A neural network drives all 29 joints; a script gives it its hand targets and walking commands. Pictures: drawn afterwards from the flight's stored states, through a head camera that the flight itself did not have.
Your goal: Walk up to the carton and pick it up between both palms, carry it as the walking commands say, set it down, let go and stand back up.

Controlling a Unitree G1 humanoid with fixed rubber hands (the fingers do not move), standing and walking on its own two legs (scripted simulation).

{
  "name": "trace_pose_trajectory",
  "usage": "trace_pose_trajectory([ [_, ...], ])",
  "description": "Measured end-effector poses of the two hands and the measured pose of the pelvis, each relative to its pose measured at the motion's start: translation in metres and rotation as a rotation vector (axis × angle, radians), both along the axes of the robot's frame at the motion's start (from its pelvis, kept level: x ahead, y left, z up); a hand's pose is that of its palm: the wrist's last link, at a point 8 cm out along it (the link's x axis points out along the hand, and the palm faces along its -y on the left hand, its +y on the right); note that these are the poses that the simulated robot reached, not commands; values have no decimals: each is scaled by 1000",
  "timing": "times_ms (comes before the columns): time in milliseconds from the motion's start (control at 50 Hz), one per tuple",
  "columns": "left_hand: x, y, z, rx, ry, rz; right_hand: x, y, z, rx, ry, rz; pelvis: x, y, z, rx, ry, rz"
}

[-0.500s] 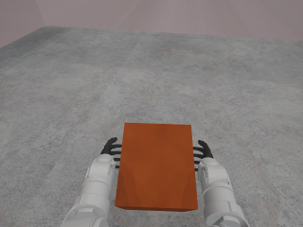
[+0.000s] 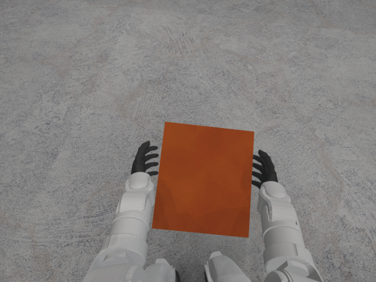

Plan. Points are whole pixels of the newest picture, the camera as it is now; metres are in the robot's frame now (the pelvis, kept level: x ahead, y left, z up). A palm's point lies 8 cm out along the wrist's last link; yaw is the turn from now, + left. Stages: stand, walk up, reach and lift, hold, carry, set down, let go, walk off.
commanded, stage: set down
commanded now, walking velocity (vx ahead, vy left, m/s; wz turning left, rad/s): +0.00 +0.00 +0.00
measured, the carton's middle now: (200, 178) +0.37 -0.06 -0.12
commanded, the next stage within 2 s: none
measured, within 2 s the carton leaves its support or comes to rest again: neither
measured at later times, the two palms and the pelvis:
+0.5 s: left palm (153, 178) +0.38 +0.07 -0.13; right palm (258, 183) +0.34 -0.22 -0.13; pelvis -0.02 -0.03 -0.07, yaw +1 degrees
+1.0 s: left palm (161, 177) +0.41 +0.05 -0.20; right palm (253, 186) +0.36 -0.23 -0.21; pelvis -0.04 -0.03 -0.14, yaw +1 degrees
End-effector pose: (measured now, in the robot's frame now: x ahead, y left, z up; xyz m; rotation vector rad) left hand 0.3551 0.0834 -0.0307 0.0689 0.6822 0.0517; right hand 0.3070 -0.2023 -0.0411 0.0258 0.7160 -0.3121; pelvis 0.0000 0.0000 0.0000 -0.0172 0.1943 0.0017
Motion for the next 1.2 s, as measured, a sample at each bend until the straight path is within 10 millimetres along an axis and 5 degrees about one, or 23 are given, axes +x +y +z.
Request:
trace_pose_trajectory([
  [240, 15, -17, -47, 15, -7, 15, 12, -14, -53, 27, -3, -40, -9, -5, -28, 12, 127, 2],
  [620, 38, -19, -107, -7, -28, 69, 40, -14, -105, 22, -23, -64, -19, -36, -84, 14, 284, 28],
  [820, 43, -33, -143, -6, -5, 24, 38, -27, -140, 14, -4, -91, -31, -36, -110, 23, 343, 18],
  [1200, 69, -31, -207, 25, 5, 62, 69, -23, -212, 5, 16, -59, -46, -27, -175, 11, 412, 20],
])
